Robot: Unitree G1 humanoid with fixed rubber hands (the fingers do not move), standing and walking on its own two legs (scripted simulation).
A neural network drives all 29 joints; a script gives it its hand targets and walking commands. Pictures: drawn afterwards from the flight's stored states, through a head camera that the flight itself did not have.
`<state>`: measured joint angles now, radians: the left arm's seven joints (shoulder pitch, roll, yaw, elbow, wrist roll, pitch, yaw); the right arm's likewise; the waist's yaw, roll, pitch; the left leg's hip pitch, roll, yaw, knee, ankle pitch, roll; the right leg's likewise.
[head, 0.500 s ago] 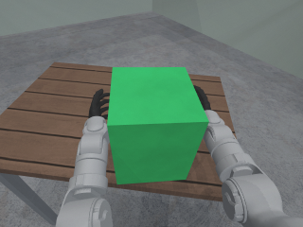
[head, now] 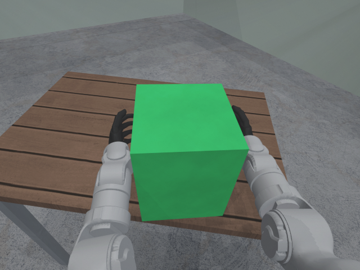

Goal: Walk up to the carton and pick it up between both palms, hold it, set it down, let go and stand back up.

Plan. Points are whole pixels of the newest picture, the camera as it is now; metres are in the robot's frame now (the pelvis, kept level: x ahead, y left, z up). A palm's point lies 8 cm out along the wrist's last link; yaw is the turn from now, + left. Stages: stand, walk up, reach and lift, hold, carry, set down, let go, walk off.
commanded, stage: set down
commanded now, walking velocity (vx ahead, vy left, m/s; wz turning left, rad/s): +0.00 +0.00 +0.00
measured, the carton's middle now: (181, 153) +0.38 +0.05 +0.08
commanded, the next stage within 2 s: none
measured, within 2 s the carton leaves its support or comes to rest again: neither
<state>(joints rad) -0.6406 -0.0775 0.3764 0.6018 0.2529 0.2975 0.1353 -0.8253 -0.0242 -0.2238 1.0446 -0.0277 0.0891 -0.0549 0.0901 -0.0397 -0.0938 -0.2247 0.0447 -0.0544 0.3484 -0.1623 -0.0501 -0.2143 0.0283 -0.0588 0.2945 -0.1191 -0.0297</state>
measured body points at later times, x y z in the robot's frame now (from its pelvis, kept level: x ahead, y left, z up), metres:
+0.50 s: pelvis -0.02 +0.00 +0.00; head +0.02 +0.02 +0.44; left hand +0.38 +0.21 +0.09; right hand +0.44 -0.10 +0.10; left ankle +0.01 +0.15 -0.75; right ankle +0.02 -0.10 -0.75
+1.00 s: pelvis -0.01 -0.01 +0.00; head +0.02 +0.00 +0.45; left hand +0.32 +0.21 +0.07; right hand +0.37 -0.17 +0.07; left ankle +0.01 +0.15 -0.75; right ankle +0.02 -0.10 -0.75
